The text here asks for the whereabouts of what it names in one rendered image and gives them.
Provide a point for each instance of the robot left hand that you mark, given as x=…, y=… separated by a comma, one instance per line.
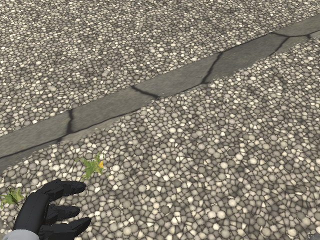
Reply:
x=37, y=216

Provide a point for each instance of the left robot forearm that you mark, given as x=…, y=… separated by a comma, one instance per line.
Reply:
x=21, y=234

